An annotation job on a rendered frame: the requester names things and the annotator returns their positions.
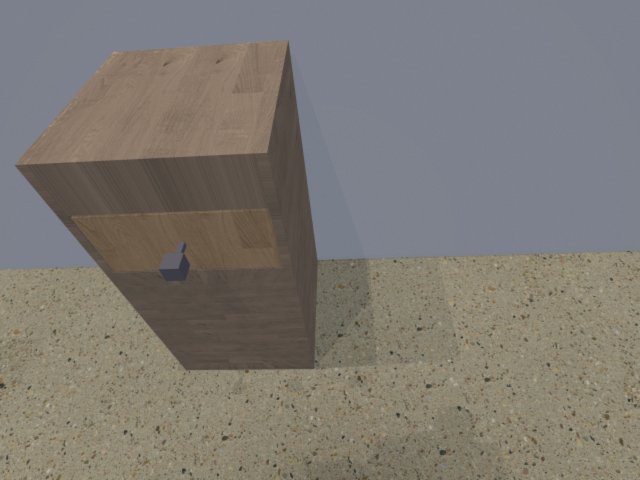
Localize handle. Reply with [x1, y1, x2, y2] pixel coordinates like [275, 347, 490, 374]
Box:
[159, 242, 190, 281]

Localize drawer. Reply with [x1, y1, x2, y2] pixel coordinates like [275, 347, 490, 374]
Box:
[71, 208, 281, 271]

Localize cabinet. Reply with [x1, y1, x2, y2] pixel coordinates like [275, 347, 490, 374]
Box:
[15, 40, 318, 370]

